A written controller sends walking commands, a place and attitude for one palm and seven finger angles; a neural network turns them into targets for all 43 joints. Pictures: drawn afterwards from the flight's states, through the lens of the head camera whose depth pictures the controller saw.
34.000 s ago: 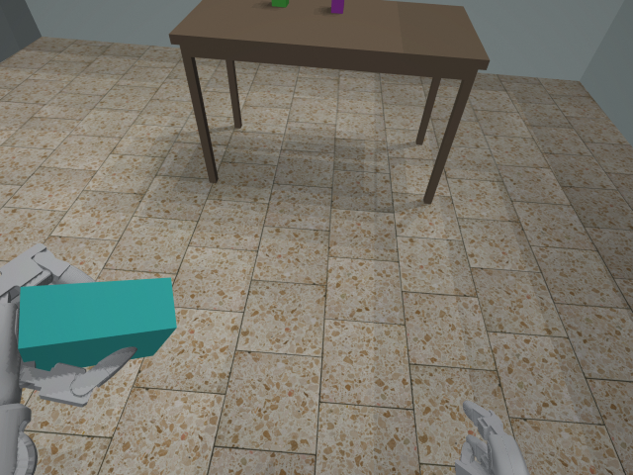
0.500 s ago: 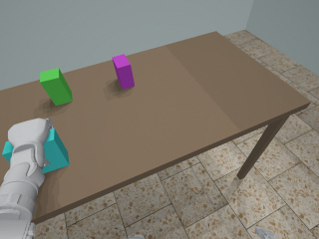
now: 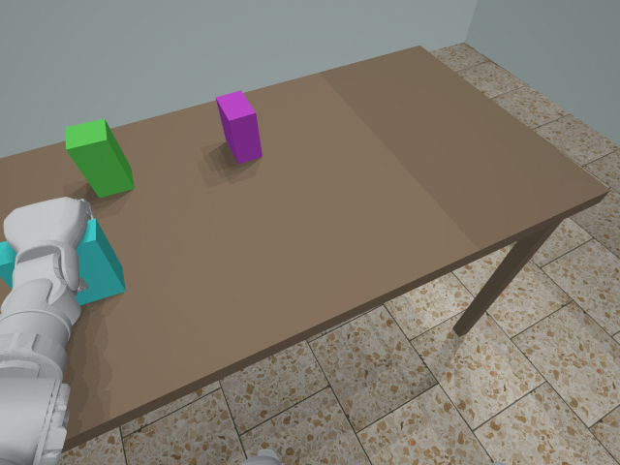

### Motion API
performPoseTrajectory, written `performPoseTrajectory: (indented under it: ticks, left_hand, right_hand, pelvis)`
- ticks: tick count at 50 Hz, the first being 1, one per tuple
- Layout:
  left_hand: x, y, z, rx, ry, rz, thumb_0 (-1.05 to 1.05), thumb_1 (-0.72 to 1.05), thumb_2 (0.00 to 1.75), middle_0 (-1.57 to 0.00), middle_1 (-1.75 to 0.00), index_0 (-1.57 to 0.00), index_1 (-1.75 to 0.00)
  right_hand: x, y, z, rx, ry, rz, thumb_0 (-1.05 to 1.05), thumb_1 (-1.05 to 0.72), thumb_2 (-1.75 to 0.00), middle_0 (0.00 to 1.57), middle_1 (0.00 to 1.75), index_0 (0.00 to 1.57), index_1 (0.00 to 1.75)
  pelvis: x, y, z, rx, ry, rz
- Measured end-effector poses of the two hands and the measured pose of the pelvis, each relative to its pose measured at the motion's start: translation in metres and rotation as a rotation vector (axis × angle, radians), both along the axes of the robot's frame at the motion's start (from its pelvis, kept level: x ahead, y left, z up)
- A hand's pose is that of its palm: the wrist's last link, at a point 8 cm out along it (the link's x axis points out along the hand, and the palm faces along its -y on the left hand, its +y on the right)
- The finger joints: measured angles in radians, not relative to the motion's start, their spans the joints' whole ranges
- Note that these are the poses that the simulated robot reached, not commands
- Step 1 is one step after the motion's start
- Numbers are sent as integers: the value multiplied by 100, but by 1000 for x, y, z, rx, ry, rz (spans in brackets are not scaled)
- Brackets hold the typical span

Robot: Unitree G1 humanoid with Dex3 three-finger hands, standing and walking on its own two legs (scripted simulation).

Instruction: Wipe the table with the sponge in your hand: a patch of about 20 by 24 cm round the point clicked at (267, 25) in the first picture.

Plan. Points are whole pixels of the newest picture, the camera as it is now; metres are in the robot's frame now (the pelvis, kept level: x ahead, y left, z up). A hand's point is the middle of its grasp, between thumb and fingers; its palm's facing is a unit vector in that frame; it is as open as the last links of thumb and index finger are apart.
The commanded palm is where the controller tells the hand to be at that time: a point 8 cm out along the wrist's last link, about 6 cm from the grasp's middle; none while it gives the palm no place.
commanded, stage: wipe forward along the first lane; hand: left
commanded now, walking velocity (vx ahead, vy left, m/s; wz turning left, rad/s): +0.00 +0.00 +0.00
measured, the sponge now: (72, 276) +0.36 +0.36 +0.00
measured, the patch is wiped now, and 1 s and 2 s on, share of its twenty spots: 0.45 0.60 0.60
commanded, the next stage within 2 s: slide across to the middle lane in 0.10 s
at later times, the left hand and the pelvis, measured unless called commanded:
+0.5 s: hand (68, 234) +0.41 +0.37 +0.04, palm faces -0.09 +0.03 -1.00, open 9.4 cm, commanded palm +0.41 +0.32 +0.09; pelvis +0.01 +0.05 +0.01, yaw +1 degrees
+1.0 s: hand (122, 214) +0.45 +0.31 +0.04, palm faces -0.10 +0.02 -0.99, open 9.3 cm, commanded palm +0.42 +0.27 +0.08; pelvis +0.04 +0.03 +0.02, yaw +1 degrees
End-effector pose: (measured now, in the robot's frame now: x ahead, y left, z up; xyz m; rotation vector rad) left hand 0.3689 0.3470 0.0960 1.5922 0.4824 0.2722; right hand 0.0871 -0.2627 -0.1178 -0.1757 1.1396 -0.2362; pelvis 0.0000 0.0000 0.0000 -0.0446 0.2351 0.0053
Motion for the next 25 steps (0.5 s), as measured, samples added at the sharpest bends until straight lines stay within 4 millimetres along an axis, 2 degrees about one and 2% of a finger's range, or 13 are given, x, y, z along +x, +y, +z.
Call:
performPoseTrajectory:
  ticks: [13, 19, 25]
  left_hand:
    - [22, 18, 0, -3, -12, -14, 1, -56, 119, -85, -139, -86, -144]
    - [25, 15, -1, 17, -20, -43, 1, -56, 119, -84, -140, -85, -145]
    - [26, 11, 0, -2, -54, -32, 0, -55, 119, -82, -142, -83, -147]
  right_hand:
    - [-1, 25, 8, -12, 18, -6, 1, -91, -90, 20, 30, 21, 30]
    - [-1, 39, 8, -3, 31, -5, 1, -91, -90, 20, 30, 21, 30]
    - [12, 56, 9, 20, 24, 15, 1, -91, -90, 20, 30, 21, 30]
  pelvis:
    - [4, 25, 2, -14, 13, -2]
    - [8, 37, 4, -17, 6, 4]
    - [12, 45, 8, -15, -11, 15]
